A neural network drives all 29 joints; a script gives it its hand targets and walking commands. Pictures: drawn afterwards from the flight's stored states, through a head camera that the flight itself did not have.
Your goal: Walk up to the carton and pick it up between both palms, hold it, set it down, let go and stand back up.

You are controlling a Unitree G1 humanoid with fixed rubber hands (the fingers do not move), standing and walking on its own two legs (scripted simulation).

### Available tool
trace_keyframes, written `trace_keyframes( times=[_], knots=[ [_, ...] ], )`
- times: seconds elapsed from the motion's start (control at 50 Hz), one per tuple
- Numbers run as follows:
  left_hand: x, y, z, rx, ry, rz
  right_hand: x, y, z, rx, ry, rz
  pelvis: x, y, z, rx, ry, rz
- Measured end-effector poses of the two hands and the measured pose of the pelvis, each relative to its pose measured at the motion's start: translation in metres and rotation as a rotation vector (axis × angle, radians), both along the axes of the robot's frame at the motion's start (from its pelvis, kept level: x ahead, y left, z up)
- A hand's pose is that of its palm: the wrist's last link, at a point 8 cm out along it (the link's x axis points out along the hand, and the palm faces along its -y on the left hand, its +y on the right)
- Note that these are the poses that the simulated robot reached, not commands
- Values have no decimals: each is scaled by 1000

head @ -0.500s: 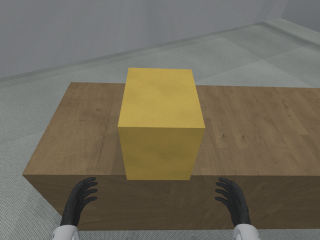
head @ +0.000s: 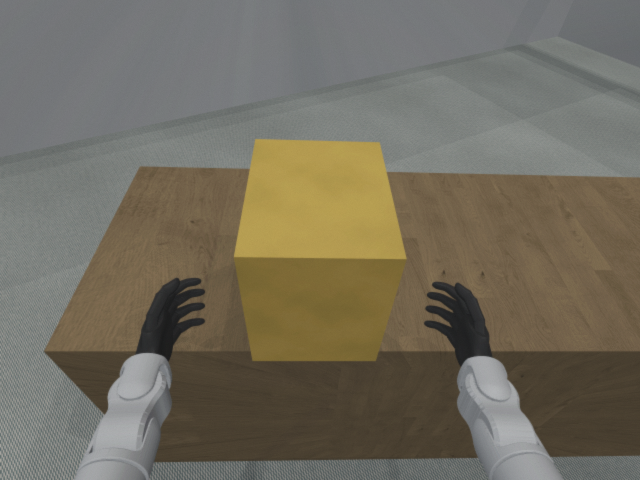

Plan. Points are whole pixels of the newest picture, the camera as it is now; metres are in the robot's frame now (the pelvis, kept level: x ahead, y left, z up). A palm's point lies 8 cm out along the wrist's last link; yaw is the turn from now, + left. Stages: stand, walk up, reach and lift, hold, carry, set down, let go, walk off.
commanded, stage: reach and lift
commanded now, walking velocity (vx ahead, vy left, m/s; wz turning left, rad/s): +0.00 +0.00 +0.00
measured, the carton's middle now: (316, 251) +0.47 +0.03 +0.00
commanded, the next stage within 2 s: none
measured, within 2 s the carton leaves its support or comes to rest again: neither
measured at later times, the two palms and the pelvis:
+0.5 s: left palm (164, 268) +0.35 +0.22 +0.09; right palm (467, 277) +0.36 -0.17 +0.08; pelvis -0.01 -0.01 +0.00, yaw +0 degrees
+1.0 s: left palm (170, 206) +0.41 +0.22 +0.14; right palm (466, 218) +0.42 -0.17 +0.13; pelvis -0.01 -0.01 +0.00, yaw +1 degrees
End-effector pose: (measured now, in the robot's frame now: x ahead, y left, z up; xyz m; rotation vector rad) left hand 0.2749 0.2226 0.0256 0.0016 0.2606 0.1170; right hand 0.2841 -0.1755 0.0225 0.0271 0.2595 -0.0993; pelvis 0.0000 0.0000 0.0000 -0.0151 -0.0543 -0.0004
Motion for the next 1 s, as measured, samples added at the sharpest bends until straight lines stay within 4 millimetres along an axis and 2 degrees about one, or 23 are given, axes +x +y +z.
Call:
trace_keyframes(
  times=[0.24, 0.68, 1.0],
  knots=[
    [32, 0, 37, -10, 7, 0, 30, 5, 28, 9, -5, -11, -8, -3, 2, 2, 30, 2],
    [99, -3, 81, -11, 17, -8, 98, 1, 75, 0, -5, -9, -8, -11, 1, -2, 135, 6],
    [134, -2, 110, -4, 31, 7, 134, 3, 103, 3, 11, -8, -8, -13, 1, -5, 186, 15]
  ],
)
